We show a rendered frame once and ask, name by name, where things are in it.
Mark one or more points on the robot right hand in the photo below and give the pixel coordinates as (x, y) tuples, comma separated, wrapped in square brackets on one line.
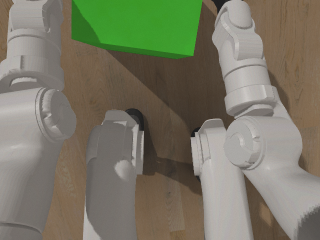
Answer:
[(220, 3)]

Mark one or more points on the right robot upper arm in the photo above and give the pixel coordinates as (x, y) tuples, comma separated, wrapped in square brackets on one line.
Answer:
[(267, 150)]

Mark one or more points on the robot left thigh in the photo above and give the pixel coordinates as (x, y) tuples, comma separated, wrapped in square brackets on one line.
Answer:
[(109, 210)]

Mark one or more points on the left robot shin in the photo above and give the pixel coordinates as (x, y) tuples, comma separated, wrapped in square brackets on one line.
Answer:
[(93, 138)]

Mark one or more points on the carton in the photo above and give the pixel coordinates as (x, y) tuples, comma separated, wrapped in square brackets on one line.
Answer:
[(160, 28)]

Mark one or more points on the left robot upper arm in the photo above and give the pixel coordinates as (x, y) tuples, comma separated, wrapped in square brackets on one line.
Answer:
[(33, 126)]

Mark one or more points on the robot right forearm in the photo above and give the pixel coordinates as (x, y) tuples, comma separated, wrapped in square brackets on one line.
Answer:
[(244, 69)]

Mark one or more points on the robot left forearm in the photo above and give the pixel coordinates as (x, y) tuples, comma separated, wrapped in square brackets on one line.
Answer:
[(34, 51)]

